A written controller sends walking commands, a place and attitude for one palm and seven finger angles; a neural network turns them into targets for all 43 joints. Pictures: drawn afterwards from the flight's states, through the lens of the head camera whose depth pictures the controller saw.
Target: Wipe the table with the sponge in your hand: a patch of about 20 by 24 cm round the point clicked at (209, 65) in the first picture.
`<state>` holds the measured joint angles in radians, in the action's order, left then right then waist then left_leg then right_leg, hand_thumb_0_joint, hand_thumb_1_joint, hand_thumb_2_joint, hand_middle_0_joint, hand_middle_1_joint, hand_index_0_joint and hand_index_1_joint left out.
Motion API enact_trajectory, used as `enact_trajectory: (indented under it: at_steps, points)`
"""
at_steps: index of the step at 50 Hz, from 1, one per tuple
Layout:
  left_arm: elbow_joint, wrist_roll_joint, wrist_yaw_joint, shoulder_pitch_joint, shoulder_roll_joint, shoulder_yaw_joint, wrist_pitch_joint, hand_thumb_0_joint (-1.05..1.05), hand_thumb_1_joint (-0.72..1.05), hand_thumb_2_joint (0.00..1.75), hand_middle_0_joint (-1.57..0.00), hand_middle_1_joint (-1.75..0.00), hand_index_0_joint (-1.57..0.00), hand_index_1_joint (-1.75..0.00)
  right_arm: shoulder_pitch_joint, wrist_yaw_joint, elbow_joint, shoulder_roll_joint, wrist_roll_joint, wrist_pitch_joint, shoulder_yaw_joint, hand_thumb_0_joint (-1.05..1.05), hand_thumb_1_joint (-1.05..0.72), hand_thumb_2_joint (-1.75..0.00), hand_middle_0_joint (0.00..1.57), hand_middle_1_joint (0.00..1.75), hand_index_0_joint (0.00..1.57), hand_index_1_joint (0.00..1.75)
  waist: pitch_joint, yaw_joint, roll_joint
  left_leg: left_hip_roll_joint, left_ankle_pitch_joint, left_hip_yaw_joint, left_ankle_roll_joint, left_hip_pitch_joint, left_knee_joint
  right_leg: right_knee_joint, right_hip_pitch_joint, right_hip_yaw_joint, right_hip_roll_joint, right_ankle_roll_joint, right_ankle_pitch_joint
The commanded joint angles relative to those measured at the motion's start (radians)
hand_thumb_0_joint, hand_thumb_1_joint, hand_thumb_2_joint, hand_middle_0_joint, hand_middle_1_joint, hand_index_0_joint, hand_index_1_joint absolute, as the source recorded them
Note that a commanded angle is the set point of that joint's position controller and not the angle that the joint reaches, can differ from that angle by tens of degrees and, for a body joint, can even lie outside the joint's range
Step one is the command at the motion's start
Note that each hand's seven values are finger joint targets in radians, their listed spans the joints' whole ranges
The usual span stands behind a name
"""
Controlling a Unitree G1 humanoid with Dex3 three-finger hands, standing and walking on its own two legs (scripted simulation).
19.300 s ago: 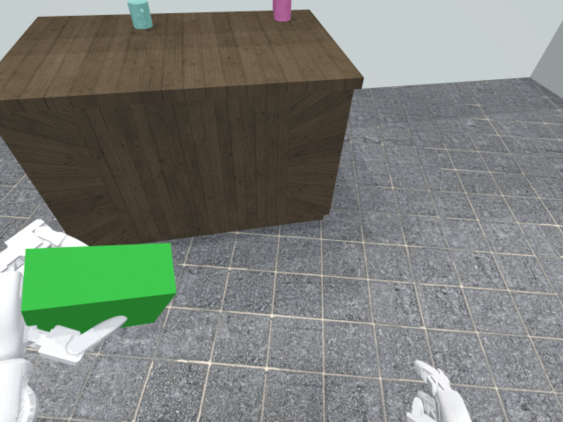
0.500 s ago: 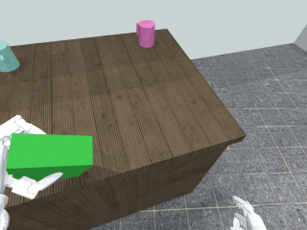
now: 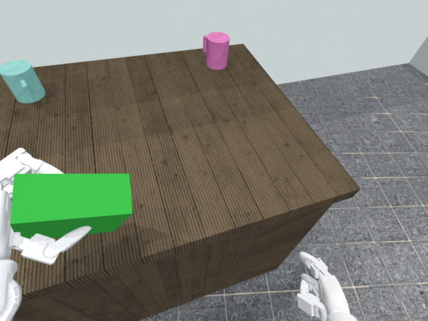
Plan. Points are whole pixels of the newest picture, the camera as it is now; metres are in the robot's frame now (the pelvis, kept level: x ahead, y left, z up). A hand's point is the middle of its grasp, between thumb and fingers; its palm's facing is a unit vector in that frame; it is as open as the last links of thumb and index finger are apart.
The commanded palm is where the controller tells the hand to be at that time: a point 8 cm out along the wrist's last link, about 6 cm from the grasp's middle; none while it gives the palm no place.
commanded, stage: look again from close up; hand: left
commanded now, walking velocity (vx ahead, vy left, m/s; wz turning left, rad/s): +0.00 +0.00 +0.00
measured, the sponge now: (90, 207) +0.24 +0.21 +0.13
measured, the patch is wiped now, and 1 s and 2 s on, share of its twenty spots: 0.00 0.00 0.00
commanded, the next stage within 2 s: shuffle to correct the standing spot in 0.40 s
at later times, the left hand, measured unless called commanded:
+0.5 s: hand (53, 216) +0.21 +0.24 +0.15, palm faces +0.36 -0.85 -0.39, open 10.0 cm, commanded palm +0.16 +0.27 +0.18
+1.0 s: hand (97, 211) +0.22 +0.19 +0.16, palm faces +0.32 -0.87 -0.38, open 10.0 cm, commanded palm +0.16 +0.23 +0.18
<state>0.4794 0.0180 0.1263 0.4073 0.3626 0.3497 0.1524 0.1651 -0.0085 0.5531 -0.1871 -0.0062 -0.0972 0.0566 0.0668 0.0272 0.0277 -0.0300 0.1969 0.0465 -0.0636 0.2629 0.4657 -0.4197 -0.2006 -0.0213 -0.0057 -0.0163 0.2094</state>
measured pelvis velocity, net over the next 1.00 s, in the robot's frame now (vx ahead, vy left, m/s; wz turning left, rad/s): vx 0.00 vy -0.05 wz -0.01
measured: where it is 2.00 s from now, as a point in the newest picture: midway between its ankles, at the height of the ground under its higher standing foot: outside the picture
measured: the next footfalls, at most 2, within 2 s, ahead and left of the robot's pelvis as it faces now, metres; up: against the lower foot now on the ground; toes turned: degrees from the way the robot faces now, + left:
none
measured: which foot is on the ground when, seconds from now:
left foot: down 0.00-1.00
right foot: down 0.00-1.00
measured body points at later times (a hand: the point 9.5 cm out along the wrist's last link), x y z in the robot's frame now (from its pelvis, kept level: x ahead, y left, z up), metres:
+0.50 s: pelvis +0.00 -0.01 +0.00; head +0.01 +0.01 +0.45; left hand +0.19 +0.28 +0.18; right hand +0.18 -0.23 -0.07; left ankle +0.03 +0.07 -0.74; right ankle +0.01 -0.13 -0.74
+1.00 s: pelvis +0.00 -0.05 +0.00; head +0.02 -0.04 +0.45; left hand +0.20 +0.23 +0.18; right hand +0.18 -0.27 -0.07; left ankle +0.03 +0.07 -0.74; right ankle +0.01 -0.13 -0.74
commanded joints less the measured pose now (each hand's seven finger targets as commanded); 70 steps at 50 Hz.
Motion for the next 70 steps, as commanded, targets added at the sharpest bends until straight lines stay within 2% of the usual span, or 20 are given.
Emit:
enact_trajectory:
  at_steps: [1,5,6,10,11,15,16,20,21,30,31,35,36,45,46,50,51,55,59,70]
  points:
    - [0.249,0.008,0.024,-0.049,0.156,0.105,0.071,0.0,0.1,1.3,-1.2,-1.6,-1.2,-1.6,-0.076,-0.024,-0.146,-0.148,0.005,-0.052,-0.078,0.0,-0.9,-0.9,0.2,0.3,0.2,0.3,-0.199,-0.01,-0.103,0.148,-0.098,-0.14,0.061,-0.09,-0.12,0.017,0.054,0.02,-0.043,0.036,-0.141]
    - [0.241,0.014,0.024,-0.029,0.19,0.134,0.069,0.0,0.1,1.3,-1.2,-1.6,-1.2,-1.6,-0.079,-0.027,-0.14,-0.158,0.013,-0.053,-0.084,0.0,-0.9,-0.9,0.2,0.3,0.2,0.3,-0.202,-0.013,-0.105,0.14,-0.092,-0.133,0.06,-0.095,-0.11,0.033,0.06,0.036,-0.056,0.037,-0.137]
    - [0.236,0.015,0.019,-0.021,0.146,0.099,0.074,0.0,0.1,1.3,-1.2,-1.6,-1.2,-1.6,-0.071,-0.028,-0.139,-0.151,0.01,-0.051,-0.082,0.0,-0.9,-0.9,0.2,0.3,0.2,0.3,-0.192,-0.014,-0.097,0.142,-0.094,-0.133,0.059,-0.085,-0.112,0.034,0.06,0.024,-0.053,0.036,-0.14]
    - [0.254,0.018,0.021,-0.011,0.202,0.14,0.076,0.0,0.1,1.3,-1.2,-1.6,-1.2,-1.6,-0.078,-0.034,-0.14,-0.156,0.019,-0.056,-0.087,0.0,-0.9,-0.9,0.2,0.3,0.2,0.3,-0.201,-0.014,-0.12,0.139,-0.091,-0.135,0.059,-0.096,-0.112,0.038,0.065,0.04,-0.063,0.039,-0.136]
    - [0.246,0.023,0.015,-0.006,0.148,0.096,0.082,0.0,0.1,1.3,-1.2,-1.6,-1.2,-1.6,-0.068,-0.033,-0.14,-0.151,0.012,-0.054,-0.081,0.0,-0.9,-0.9,0.2,0.3,0.2,0.3,-0.184,-0.016,-0.107,0.139,-0.078,-0.139,0.059,-0.078,-0.122,0.043,0.061,0.024,-0.057,0.037,-0.127]
    - [0.241,0.024,0.017,-0.004,0.199,0.136,0.078,0.0,0.1,1.3,-1.2,-1.6,-1.2,-1.6,-0.074,-0.041,-0.141,-0.158,0.021,-0.059,-0.086,0.0,-0.9,-0.9,0.2,0.3,0.2,0.3,-0.175,-0.016,-0.117,0.138,-0.035,-0.143,0.06,-0.08,-0.132,0.053,0.053,0.044,-0.064,0.039,-0.098]
    - [0.23,0.028,0.012,-0.002,0.152,0.096,0.084,0.0,0.1,1.3,-1.2,-1.6,-1.2,-1.6,-0.065,-0.04,-0.138,-0.153,0.014,-0.057,-0.081,0.0,-0.9,-0.9,0.2,0.3,0.2,0.3,-0.164,-0.017,-0.11,0.139,-0.025,-0.14,0.054,-0.064,-0.135,0.061,0.052,0.033,-0.06,0.038,-0.099]
    - [0.217,0.031,0.014,-0.011,0.193,0.128,0.076,0.0,0.1,1.3,-1.2,-1.6,-1.2,-1.6,-0.073,-0.046,-0.14,-0.156,0.022,-0.06,-0.084,0.0,-0.9,-0.9,0.2,0.3,0.2,0.3,-0.169,-0.018,-0.101,0.133,-0.03,-0.136,0.054,-0.084,-0.126,0.076,0.045,0.056,-0.071,0.039,-0.099]
    - [0.193,0.034,0.008,-0.002,0.151,0.093,0.08,0.0,0.1,1.3,-1.2,-1.6,-1.2,-1.6,-0.061,-0.045,-0.136,-0.152,0.016,-0.057,-0.08,0.0,-0.9,-0.9,0.2,0.3,0.2,0.3,-0.158,-0.019,-0.073,0.136,-0.02,-0.135,0.049,-0.069,-0.128,0.085,0.043,0.044,-0.066,0.038,-0.098]
    - [0.22,0.033,0.009,-0.09,0.182,0.102,0.071,0.0,0.1,1.3,-1.2,-1.6,-1.2,-1.6,-0.083,-0.051,-0.139,-0.147,0.017,-0.062,-0.075,0.0,-0.9,-0.9,0.2,0.3,0.2,0.3,-0.143,-0.02,-0.128,0.166,0.093,-0.173,0.062,-0.084,-0.199,0.077,0.011,0.051,-0.042,0.033,-0.013]
    - [0.214,0.034,0.005,-0.087,0.149,0.074,0.076,0.0,0.1,1.3,-1.2,-1.6,-1.2,-1.6,-0.079,-0.05,-0.14,-0.14,0.009,-0.06,-0.07,0.0,-0.9,-0.9,0.2,0.3,0.2,0.3,-0.134,-0.018,-0.12,0.176,0.126,-0.183,0.057,-0.065,-0.216,0.075,0.011,0.04,-0.033,0.03,-0.018]
    - [0.232,0.035,0.007,-0.092,0.179,0.099,0.067,0.0,0.1,1.3,-1.2,-1.6,-1.2,-1.6,-0.086,-0.044,-0.146,-0.139,0.015,-0.061,-0.076,0.0,-0.9,-0.9,0.2,0.3,0.2,0.3,-0.153,-0.019,-0.151,0.186,0.096,-0.181,0.062,-0.086,-0.209,0.068,0.017,0.046,-0.032,0.033,-0.026]
    - [0.221,0.037,0.002,-0.078,0.138,0.064,0.071,0.0,0.1,1.3,-1.2,-1.6,-1.2,-1.6,-0.077,-0.042,-0.145,-0.133,0.008,-0.059,-0.072,0.0,-0.9,-0.9,0.2,0.3,0.2,0.3,-0.145,-0.019,-0.143,0.192,0.122,-0.181,0.057,-0.069,-0.217,0.067,0.013,0.035,-0.024,0.03,-0.028]
    - [0.238,0.061,-0.001,-0.015,0.195,0.121,0.046,0.0,0.1,1.3,-1.2,-1.6,-1.2,-1.6,-0.08,-0.035,-0.158,-0.129,0.022,-0.044,-0.081,0.0,-0.9,-0.9,0.2,0.3,0.2,0.3,-0.177,-0.026,-0.108,0.181,-0.018,-0.125,0.047,-0.092,-0.113,0.087,0.023,0.062,-0.045,0.041,-0.095]
    - [0.235,0.066,-0.006,-0.012,0.151,0.085,0.047,0.0,0.1,1.3,-1.2,-1.6,-1.2,-1.6,-0.068,-0.034,-0.154,-0.127,0.017,-0.039,-0.079,0.0,-0.9,-0.9,0.2,0.3,0.2,0.3,-0.175,-0.028,-0.095,0.181,-0.019,-0.118,0.044,-0.08,-0.102,0.09,0.025,0.051,-0.04,0.041,-0.101]
    - [0.258,0.076,-0.002,0.0,0.203,0.127,0.035,0.0,0.1,1.3,-1.2,-1.6,-1.2,-1.6,-0.081,-0.038,-0.158,-0.13,0.027,-0.036,-0.083,0.0,-0.9,-0.9,0.2,0.3,0.2,0.3,-0.186,-0.029,-0.112,0.176,-0.058,-0.106,0.043,-0.09,-0.067,0.084,0.025,0.076,-0.055,0.047,-0.124]
    - [0.254,0.08,-0.006,0.004,0.164,0.096,0.037,0.0,0.1,1.3,-1.2,-1.6,-1.2,-1.6,-0.07,-0.037,-0.153,-0.128,0.022,-0.034,-0.081,0.0,-0.9,-0.9,0.2,0.3,0.2,0.3,-0.184,-0.029,-0.099,0.175,-0.062,-0.103,0.04,-0.079,-0.06,0.087,0.029,0.065,-0.049,0.046,-0.13]
    - [0.265,0.086,-0.004,0.01,0.205,0.126,0.025,0.0,0.1,1.3,-1.2,-1.6,-1.2,-1.6,-0.081,-0.041,-0.152,-0.132,0.032,-0.03,-0.087,0.0,-0.9,-0.9,0.2,0.3,0.2,0.3,-0.185,-0.031,-0.096,0.172,-0.08,-0.092,0.042,-0.091,-0.029,0.086,0.02,0.092,-0.063,0.052,-0.146]
    - [0.252,0.098,-0.013,0.024,0.184,0.114,0.018,0.0,0.1,1.3,-1.2,-1.6,-1.2,-1.6,-0.063,-0.043,-0.151,-0.138,0.03,-0.027,-0.095,0.0,-0.9,-0.9,0.2,0.3,0.2,0.3,-0.184,-0.033,-0.056,0.167,-0.088,-0.076,0.043,-0.073,0.013,0.091,0.025,0.104,-0.075,0.054,-0.178]
    - [0.259,0.103,-0.005,0.065,0.211,0.139,0.014,0.0,0.1,1.3,-1.2,-1.6,-1.2,-1.6,-0.087,-0.043,-0.145,-0.139,0.037,-0.013,-0.093,0.0,-0.9,-0.9,0.2,0.3,0.2,0.3,-0.189,-0.03,-0.095,0.154,-0.129,-0.071,0.038,-0.076,0.036,0.083,0.052,0.116,-0.098,0.03,-0.262]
